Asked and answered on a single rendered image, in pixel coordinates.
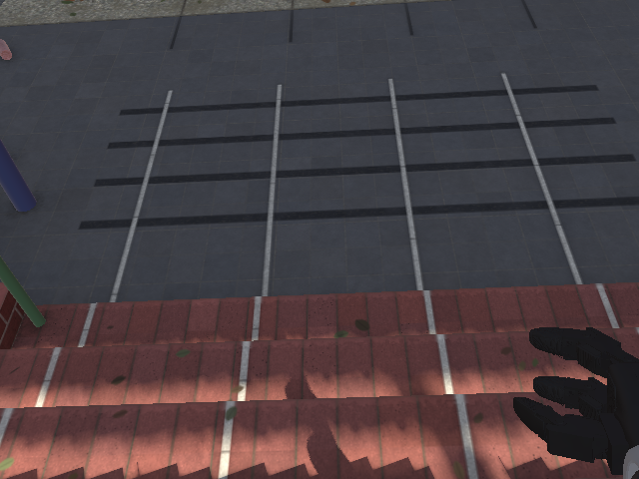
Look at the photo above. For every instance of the robot right hand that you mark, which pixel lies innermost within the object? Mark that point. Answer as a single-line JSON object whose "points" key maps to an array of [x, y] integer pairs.
{"points": [[609, 426]]}

